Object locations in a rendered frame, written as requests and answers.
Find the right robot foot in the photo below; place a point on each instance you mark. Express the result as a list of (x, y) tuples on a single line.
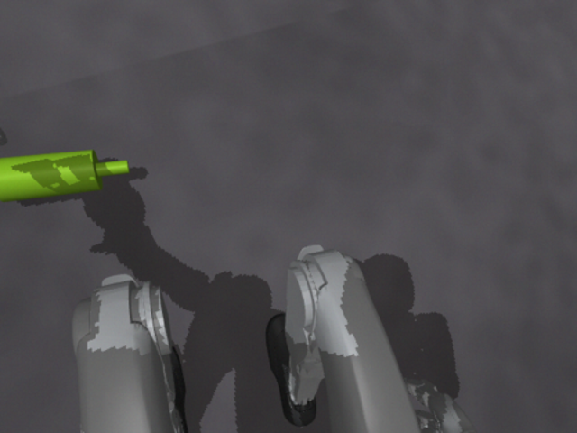
[(278, 354)]

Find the bottle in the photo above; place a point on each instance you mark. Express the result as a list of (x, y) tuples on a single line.
[(54, 174)]

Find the right robot hand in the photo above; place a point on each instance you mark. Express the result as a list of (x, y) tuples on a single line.
[(446, 415)]

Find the left robot foot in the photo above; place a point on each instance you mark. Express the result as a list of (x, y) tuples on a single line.
[(180, 391)]

